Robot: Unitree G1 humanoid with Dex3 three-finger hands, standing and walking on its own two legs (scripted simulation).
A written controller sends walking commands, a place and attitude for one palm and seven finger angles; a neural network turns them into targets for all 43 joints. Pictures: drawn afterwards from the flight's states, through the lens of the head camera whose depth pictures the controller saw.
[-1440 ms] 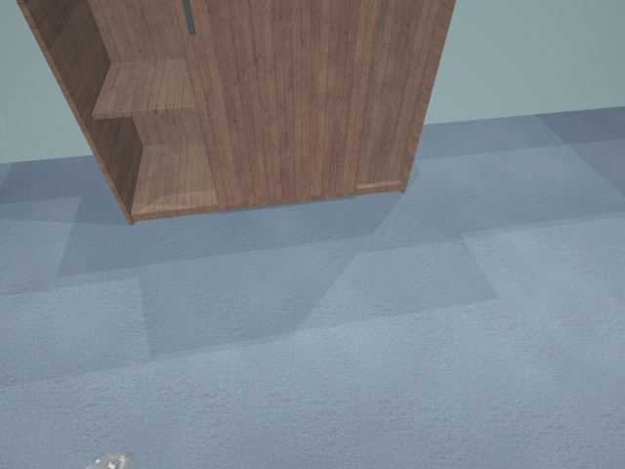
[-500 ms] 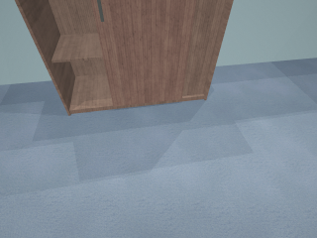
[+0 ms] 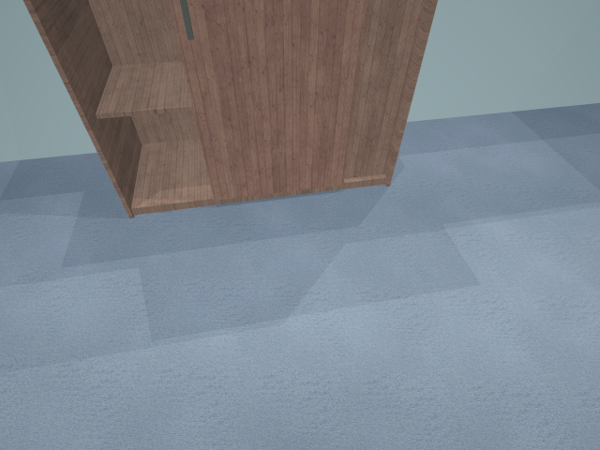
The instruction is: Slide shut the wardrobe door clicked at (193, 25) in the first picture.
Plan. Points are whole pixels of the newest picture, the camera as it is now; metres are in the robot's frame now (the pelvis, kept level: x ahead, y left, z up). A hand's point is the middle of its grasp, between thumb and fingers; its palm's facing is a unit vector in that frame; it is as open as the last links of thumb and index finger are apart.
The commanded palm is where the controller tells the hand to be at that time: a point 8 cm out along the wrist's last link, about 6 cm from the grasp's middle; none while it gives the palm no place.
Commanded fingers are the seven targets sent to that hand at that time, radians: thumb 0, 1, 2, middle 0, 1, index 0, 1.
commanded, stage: walk to a spot facing it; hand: right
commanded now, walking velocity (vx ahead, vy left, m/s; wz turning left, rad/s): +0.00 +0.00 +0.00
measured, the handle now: out of the picture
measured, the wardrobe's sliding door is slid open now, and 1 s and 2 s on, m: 0.38 0.38 0.38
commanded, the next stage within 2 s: none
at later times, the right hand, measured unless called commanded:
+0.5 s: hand out of the picture +0.06 -0.19 -0.18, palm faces -0.13 +0.96 -0.26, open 7.4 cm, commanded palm none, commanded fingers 0.00 -0.90 -0.90 0.20 0.30 0.20 0.30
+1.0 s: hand out of the picture +0.16 -0.21 -0.19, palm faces -0.31 +0.93 -0.20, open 7.4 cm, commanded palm none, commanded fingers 0.00 -0.90 -0.90 0.20 0.30 0.20 0.30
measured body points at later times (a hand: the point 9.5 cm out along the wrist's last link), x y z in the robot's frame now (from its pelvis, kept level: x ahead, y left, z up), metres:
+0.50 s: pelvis -0.01 +0.02 -0.03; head +0.00 +0.03 +0.42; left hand +0.02 +0.28 -0.18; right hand +0.07 -0.24 -0.16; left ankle -0.01 +0.10 -0.75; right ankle +0.00 -0.13 -0.74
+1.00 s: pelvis +0.11 -0.01 -0.02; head +0.13 -0.03 +0.43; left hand +0.13 +0.26 -0.13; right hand +0.17 -0.26 -0.17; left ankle -0.01 +0.09 -0.71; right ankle +0.18 -0.11 -0.75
